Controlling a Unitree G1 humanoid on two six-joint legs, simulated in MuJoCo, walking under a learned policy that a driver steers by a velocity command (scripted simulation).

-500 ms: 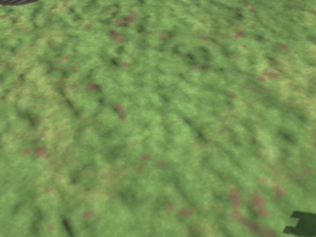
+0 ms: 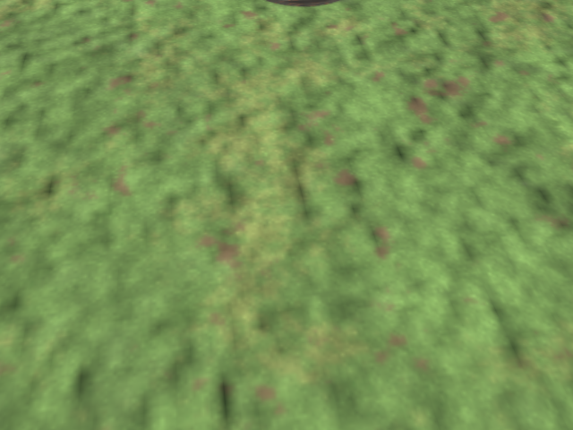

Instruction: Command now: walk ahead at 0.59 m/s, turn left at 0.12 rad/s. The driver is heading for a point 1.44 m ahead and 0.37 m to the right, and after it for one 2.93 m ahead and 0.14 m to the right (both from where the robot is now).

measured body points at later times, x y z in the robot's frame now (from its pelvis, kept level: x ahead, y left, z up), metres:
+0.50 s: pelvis +0.34 -0.08 -0.01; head +0.37 -0.08 +0.43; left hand +0.49 +0.19 -0.14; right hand +0.38 -0.35 -0.13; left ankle +0.23 +0.11 -0.60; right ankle +0.36 -0.10 -0.73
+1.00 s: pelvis +0.82 -0.21 +0.00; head +0.84 -0.23 +0.45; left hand +1.09 -0.06 -0.08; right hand +0.68 -0.47 -0.12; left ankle +0.86 -0.14 -0.73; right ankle +0.73 -0.30 -0.64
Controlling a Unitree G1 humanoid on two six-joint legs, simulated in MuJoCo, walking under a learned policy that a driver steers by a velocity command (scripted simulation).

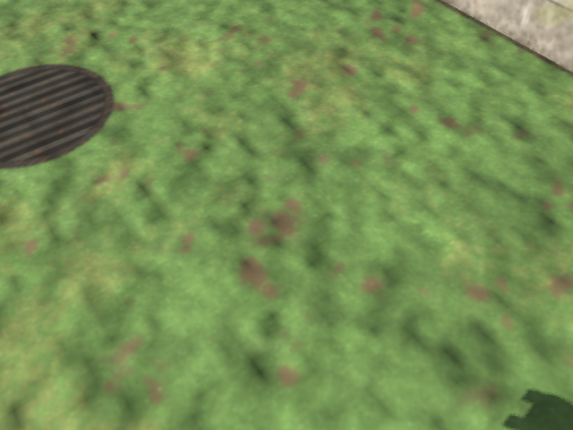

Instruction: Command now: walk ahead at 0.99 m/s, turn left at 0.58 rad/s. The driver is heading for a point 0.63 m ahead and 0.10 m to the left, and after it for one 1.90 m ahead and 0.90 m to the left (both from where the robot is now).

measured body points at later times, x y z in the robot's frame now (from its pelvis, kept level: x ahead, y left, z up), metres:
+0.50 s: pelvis +0.47 +0.00 +0.00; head +0.49 +0.01 +0.44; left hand +0.31 +0.27 -0.12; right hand +0.80 -0.15 -0.07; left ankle +0.55 +0.14 -0.66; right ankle +0.39 -0.16 -0.74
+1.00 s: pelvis +0.77 +0.12 +0.00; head +0.78 +0.15 +0.44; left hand +0.72 +0.44 -0.09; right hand +1.07 +0.04 -0.09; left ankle +0.71 +0.16 -0.74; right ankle +0.97 +0.12 -0.71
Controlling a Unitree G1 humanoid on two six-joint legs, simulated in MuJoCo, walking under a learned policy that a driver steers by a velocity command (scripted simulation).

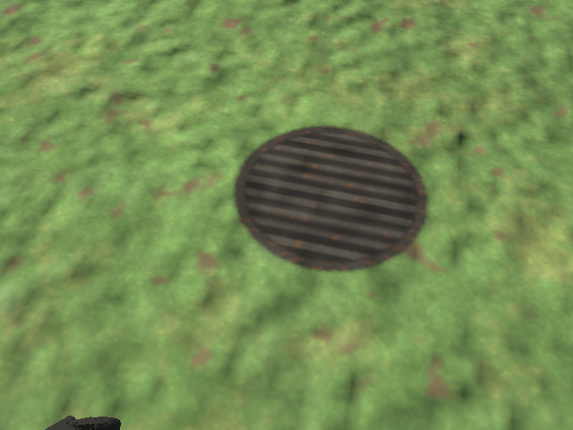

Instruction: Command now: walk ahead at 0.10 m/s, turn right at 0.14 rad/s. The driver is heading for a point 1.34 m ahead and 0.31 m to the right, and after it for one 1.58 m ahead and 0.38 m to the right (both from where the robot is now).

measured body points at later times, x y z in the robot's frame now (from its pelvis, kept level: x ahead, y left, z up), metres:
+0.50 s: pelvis +0.07 -0.01 +0.01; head +0.10 -0.02 +0.46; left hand +0.32 +0.21 -0.08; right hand +0.09 -0.33 -0.09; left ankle +0.12 +0.09 -0.73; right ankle +0.10 -0.14 -0.70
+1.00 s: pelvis +0.06 -0.03 +0.01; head +0.10 -0.05 +0.46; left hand +0.29 +0.18 -0.08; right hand +0.08 -0.35 -0.10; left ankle +0.09 +0.09 -0.66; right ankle -0.01 -0.14 -0.73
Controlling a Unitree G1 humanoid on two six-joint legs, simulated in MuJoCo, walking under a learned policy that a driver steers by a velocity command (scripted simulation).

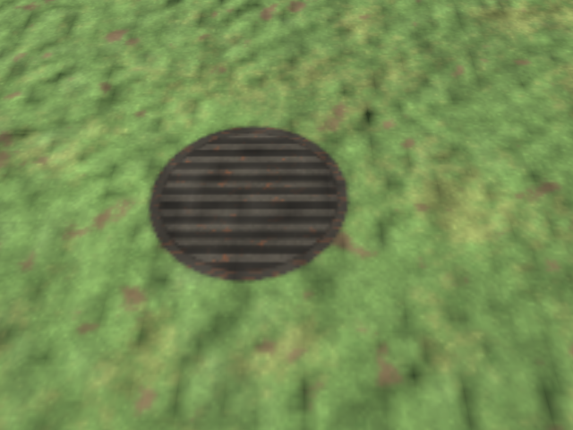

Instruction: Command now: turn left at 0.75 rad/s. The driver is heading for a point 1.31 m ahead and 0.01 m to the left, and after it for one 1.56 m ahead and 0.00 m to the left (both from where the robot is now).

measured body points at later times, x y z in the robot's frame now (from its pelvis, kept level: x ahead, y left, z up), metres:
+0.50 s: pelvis +0.01 +0.06 +0.00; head +0.03 +0.07 +0.45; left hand +0.07 +0.36 -0.12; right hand +0.24 -0.15 -0.08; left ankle +0.01 +0.14 -0.74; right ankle +0.03 -0.09 -0.69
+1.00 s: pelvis +0.15 -0.04 +0.00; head +0.16 -0.07 +0.44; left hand +0.21 +0.23 -0.12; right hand +0.25 -0.33 -0.11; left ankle +0.21 +0.08 -0.66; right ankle +0.00 -0.09 -0.74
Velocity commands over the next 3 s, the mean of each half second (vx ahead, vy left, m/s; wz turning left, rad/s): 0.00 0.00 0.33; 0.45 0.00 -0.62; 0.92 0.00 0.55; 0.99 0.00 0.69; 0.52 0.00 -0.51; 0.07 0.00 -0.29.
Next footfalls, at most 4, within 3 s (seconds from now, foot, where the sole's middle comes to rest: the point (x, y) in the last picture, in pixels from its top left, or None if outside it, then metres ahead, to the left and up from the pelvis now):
0.18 left None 0.05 0.15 -0.78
0.82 right None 0.04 -0.10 -0.78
1.24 left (334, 393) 0.53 -0.08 -0.78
1.68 right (370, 232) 0.98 -0.22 -0.78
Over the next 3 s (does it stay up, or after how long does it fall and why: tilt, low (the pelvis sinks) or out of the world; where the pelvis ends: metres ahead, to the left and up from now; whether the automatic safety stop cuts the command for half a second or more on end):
stays up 1.46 0.16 -0.01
